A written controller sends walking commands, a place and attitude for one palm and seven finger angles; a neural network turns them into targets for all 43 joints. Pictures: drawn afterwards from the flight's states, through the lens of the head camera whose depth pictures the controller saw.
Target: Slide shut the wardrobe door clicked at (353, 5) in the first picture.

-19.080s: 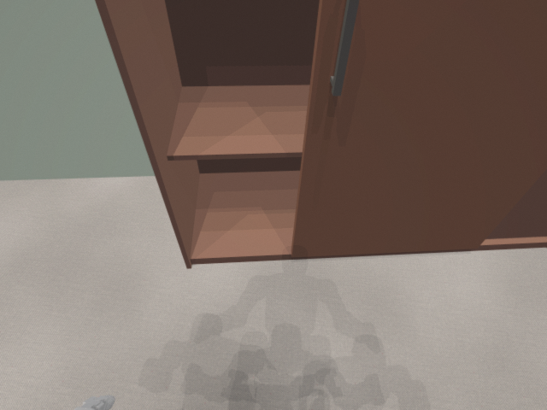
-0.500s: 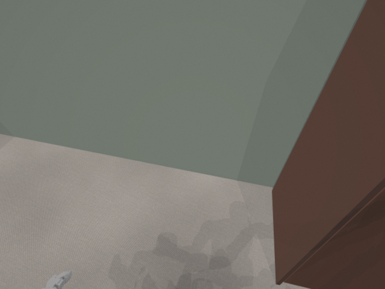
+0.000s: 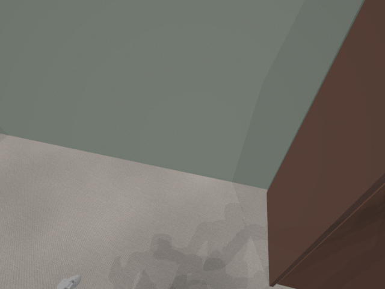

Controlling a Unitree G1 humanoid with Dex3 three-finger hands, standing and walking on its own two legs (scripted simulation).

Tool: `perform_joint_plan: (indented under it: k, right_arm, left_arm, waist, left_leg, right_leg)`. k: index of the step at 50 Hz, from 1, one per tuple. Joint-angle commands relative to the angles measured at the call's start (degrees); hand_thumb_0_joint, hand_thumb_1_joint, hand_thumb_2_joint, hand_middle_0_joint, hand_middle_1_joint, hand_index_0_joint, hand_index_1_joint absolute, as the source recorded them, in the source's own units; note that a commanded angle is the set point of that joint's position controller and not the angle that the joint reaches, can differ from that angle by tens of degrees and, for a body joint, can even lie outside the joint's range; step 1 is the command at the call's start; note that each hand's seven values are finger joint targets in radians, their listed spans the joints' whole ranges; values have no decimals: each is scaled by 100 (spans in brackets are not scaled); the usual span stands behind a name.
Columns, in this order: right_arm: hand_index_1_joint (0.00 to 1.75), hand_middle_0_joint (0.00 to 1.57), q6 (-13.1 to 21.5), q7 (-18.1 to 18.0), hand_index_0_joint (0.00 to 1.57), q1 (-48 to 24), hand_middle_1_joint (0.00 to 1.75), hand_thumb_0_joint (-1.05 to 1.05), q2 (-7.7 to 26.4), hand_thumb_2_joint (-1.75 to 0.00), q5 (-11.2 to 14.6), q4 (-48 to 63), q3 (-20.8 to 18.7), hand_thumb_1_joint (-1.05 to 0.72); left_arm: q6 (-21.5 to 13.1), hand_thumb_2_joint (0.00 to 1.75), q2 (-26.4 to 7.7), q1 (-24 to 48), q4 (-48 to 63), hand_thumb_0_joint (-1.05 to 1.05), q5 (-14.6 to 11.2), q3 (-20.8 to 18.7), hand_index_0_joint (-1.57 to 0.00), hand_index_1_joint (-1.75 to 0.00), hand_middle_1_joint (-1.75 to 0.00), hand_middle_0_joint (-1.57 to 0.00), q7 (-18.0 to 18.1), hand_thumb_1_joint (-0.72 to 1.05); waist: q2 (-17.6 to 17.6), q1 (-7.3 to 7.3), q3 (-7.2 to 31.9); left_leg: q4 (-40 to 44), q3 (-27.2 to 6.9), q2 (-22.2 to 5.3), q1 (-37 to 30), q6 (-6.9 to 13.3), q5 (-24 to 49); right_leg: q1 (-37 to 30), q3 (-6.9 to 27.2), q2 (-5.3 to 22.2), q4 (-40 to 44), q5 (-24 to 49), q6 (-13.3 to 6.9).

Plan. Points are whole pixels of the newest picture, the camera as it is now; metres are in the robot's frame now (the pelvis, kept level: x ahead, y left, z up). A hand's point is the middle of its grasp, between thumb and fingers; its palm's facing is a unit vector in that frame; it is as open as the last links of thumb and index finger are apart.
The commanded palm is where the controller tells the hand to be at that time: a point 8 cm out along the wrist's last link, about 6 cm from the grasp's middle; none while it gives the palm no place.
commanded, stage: stop walking and hold the door there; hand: right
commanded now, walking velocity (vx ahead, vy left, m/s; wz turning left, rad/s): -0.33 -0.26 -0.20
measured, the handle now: out of the picture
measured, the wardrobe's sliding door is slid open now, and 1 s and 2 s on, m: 0.00 0.00 0.00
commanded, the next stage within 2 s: loosen the grip on the handle in 1.40 s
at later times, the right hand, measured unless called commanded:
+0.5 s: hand out of the picture +0.29 -0.43 +0.18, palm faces +0.63 +0.73 -0.27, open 7.1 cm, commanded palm +0.25 -0.44 +0.17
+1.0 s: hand out of the picture +0.29 -0.43 +0.18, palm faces +0.40 +0.91 -0.09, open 6.5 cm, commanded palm +0.25 -0.45 +0.17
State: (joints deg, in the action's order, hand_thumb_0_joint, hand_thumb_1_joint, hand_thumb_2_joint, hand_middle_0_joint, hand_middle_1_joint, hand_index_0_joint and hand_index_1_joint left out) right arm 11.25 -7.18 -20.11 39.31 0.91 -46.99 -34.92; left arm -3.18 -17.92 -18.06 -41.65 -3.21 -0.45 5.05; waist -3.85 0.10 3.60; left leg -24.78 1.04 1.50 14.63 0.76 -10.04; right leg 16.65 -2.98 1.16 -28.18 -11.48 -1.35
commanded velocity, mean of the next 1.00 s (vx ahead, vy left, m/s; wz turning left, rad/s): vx -0.01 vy -0.08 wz -0.09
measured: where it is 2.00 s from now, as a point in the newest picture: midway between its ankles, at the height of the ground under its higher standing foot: outside the picture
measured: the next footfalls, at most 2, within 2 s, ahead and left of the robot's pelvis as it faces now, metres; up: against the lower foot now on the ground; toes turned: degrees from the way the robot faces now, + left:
left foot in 0.46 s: -0.04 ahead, +0.04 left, +0.00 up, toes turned +6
right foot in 0.72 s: -0.03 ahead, -0.33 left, +0.00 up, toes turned -6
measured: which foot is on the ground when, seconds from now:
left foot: down 0.00-0.22, up 0.24-0.44, down 0.46-0.70, up 0.72-0.88, down 0.90-1.00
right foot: down 0.00-0.46, up 0.48-0.70, down 0.72-1.00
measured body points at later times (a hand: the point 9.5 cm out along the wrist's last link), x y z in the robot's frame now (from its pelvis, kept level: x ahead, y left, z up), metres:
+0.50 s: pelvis -0.06 -0.08 -0.01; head -0.02 -0.06 +0.44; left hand +0.12 +0.13 -0.13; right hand +0.25 -0.47 +0.20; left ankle -0.08 +0.04 -0.74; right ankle -0.01 -0.15 -0.73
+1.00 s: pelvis -0.09 -0.20 -0.01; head -0.03 -0.20 +0.44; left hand +0.09 -0.02 -0.13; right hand +0.26 -0.48 +0.19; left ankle -0.06 -0.10 -0.74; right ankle -0.07 -0.33 -0.74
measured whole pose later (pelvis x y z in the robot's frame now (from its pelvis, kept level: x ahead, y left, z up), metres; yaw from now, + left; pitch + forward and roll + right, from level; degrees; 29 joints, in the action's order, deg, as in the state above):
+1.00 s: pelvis -0.09 -0.20 -0.01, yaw -6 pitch -1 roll +1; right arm 5.3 -8.8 -27.9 16.3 4.8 -11.1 -11.7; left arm -3.2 -9.2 -8.7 -39.5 -1.7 4.0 2.3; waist -2.0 -1.2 -8.2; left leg -31.5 4.8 1.4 15.2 2.4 -15.1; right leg 18.1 -2.3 4.3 -34.2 -15.0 1.2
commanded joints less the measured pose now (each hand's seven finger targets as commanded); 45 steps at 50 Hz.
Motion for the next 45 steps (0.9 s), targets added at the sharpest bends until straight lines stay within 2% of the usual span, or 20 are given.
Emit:
perform_joint_plan:
  k: [1, 3, 6, 9, 13, 20, 21, 22, 23, 24, 26, 28, 32, 34, 35, 36, 37, 38, 42, 45]
  right_arm:
    - [140, 45, 52, 0, 45, -1261, 140, 0, 1750, -90, -157, 726, -1, -90]
    - [140, 45, 80, 15, 45, -1450, 140, 0, 1573, -90, -141, 1033, 125, -90]
    - [140, 45, 71, -1, 45, -1431, 140, 0, 1425, -90, -118, 1455, 273, -90]
    - [140, 45, 151, 40, 45, -1499, 140, 0, 859, -90, -71, 2298, 808, -90]
    - [140, 45, 211, 21, 45, -1632, 140, 0, 360, -90, 26, 3196, 1234, -90]
    - [140, 45, -199, 55, 45, -1687, 140, 0, 148, -90, 104, 3460, 1475, -90]
    - [140, 45, -220, 50, 45, -1634, 140, 0, 272, -90, 94, 3361, 1389, -90]
    - [140, 45, -211, 51, 45, -1663, 140, 0, 299, -90, 98, 3389, 1410, -90]
    - [140, 45, -168, 33, 45, -1711, 140, 0, 541, -90, 63, 3161, 1289, -90]
    - [140, 45, -156, 0, 45, -1730, 140, 0, 451, -90, 164, 2706, 1190, -90]
    - [140, 45, -69, 18, 45, -2169, 140, 0, 316, -90, 86, 2980, 1162, -90]
    - [140, 45, 27, 37, 45, -2156, 140, 0, 299, -90, -3, 2972, 1144, -90]
    - [140, 45, 71, 73, 45, -2489, 140, 0, -422, -90, 70, 3759, 1769, -90]
    - [140, 45, 130, 65, 45, -2702, 140, 0, -942, -90, 123, 4644, 2239, -90]
    - [140, 45, 194, 105, 45, -2868, 140, 0, -1382, -90, 191, 5241, 2657, -90]
    - [140, 45, 228, 163, 45, -3277, 140, 0, -1610, -90, 210, 5513, 2928, -90]
    - [140, 45, 132, 187, 45, -2755, 140, 0, -1835, -90, 198, 5037, 2927, -90]
    - [140, 45, 63, 141, 45, -2787, 140, 0, -1298, -90, 183, 5171, 2535, -90]
    - [140, 45, -5, 147, 45, -3287, 140, 0, -1540, -90, 158, 5606, 2863, -90]
    - [140, 45, -74, 171, 45, -3089, 140, 0, -1440, -90, 125, 5256, 2788, -90]
  left_arm:
    - [-200, 90, -846, 440, 668, 0, -32, -394, -20, -30, -30, -20, 5, 90]
    - [-218, 90, -777, 505, 676, 0, -55, -325, -20, -30, -30, -20, 3, 90]
    - [-165, 90, -738, 667, 643, 0, -33, -271, -20, -30, -30, -20, 63, 90]
    - [-79, 90, -698, 778, 878, 0, -54, -304, -20, -30, -30, -20, 76, 90]
    - [-155, 90, -554, 1076, 1140, 0, -11, -193, -20, -30, -30, -20, 37, 90]
    - [-406, 90, -534, 1236, 1061, 0, 39, -108, -20, -30, -30, -20, -216, 90]
    - [-382, 90, -537, 1273, 1051, 0, 77, -83, -20, -30, -30, -20, -231, 90]
    - [-346, 90, -462, 1281, 1080, 0, 92, -60, -20, -30, -30, -20, -263, 90]
    - [-297, 90, -424, 1299, 1145, 0, 110, -72, -20, -30, -30, -20, -257, 90]
    - [-280, 90, -635, 1131, 977, 0, 119, -103, -20, -30, -30, -20, -228, 90]
    - [-338, 90, -500, 1205, 821, 0, 86, -125, -20, -30, -30, -20, -235, 90]
    - [-254, 90, -281, 1343, 818, 0, 119, -9, -20, -30, -30, -20, -174, 90]
    - [-127, 90, -91, 1481, 898, 0, 137, -26, -20, -30, -30, -20, -50, 90]
    - [-116, 90, -270, 1334, 987, 0, 130, -163, -20, -30, -30, -20, -6, 90]
    - [-162, 90, -482, 1238, 1127, 0, 113, -221, -20, -30, -30, -20, -32, 90]
    - [-183, 90, -449, 1157, 1173, 0, 76, -204, -20, -30, -30, -20, -58, 90]
    - [-226, 90, -242, 1046, 1064, 0, 62, -228, -20, -30, -30, -20, -78, 90]
    - [-277, 90, -274, 1114, 924, 0, 93, -224, -20, -30, -30, -20, -67, 90]
    - [-393, 90, -184, 1259, 940, 0, 138, -58, -20, -30, -30, -20, -198, 90]
    - [-345, 90, -161, 1259, 1034, 0, 152, 12, -20, -30, -30, -20, -214, 90]
  waist:
    - [875, -37, 274]
    - [1166, -22, 456]
    - [879, 67, 632]
    - [388, 33, 712]
    - [-1059, -52, 696]
    - [-720, -169, 836]
    - [-573, -202, 896]
    - [252, -230, 1002]
    - [1840, -189, 708]
    - [1495, -149, 504]
    - [1923, -59, 909]
    - [1597, -23, 672]
    - [1555, 25, 542]
    - [50, 182, 901]
    - [-1515, 242, 1115]
    - [-1322, 302, 1115]
    - [-506, 220, 987]
    - [-879, 170, 1217]
    - [-1215, 118, 1300]
    - [-615, 73, 1288]
  left_leg:
    - [893, -1798, -2029, 207, 673, 1020]
    - [453, -1605, -2357, -138, 803, 1970]
    - [-53, -997, -2057, 18, 443, 2047]
    - [-336, -475, -1335, 301, -15, 805]
    - [-2782, 234, -428, 753, -184, -2032]
    - [-838, 597, -500, -246, -166, -1108]
    - [-142, 529, -666, -667, -67, -665]
    - [580, -140, -1442, -1450, 256, 147]
    - [962, -2154, -3005, -1955, 906, 1576]
    - [658, -2197, -3724, -1554, 1145, 2994]
    - [-174, -1178, -3220, -1986, 844, 4209]
    - [-150, -310, -2807, -1328, 398, 3765]
    - [-409, 346, -2228, -263, 205, 2084]
    - [-1718, 730, -1422, 590, -50, 640]
    - [-2981, 797, -646, 1387, -293, -1529]
    - [-3867, 290, -325, 1446, -214, -2665]
    - [-3670, 50, -345, 1441, -197, -2374]
    - [-3344, -3, -417, 1488, -245, -2087]
    - [-1288, 230, -213, 295, -124, -1205]
    - [-51, -34, -345, -800, -39, 165]
  right_leg:
    - [127, 572, 44, -1169, -803, 18]
    - [350, 896, 209, -1283, -1145, 19]
    - [-291, 623, 233, -340, -143, 73]
    - [-601, 550, 560, 162, 1062, -105]
    - [-539, 1618, 1400, 1081, 1654, -853]
    - [-726, 1052, 760, 732, 1373, -568]
    - [-557, 949, 627, 477, 1003, -389]
    - [185, 788, 305, -361, 232, -130]
    - [1586, 414, -340, -1980, -1322, 249]
    - [1904, 889, -158, -3285, -1769, 372]
    - [2088, 1120, -11, -3807, -1707, 334]
    - [1464, 692, 124, -3219, -1470, 250]
    - [-321, -300, -78, -761, -710, 173]
    - [-1766, -329, 218, 93, 629, 216]
    - [-2058, 1397, 1394, 463, 2026, -354]
    - [-1779, 2344, 1945, 777, 2195, -859]
    - [-1653, 2043, 1905, 631, 2128, -1134]
    - [-1855, 1851, 1805, 498, 2236, -1082]
    - [-1686, 819, 1411, 125, 2585, -612]
    - [-905, 658, 1231, -139, 1611, -385]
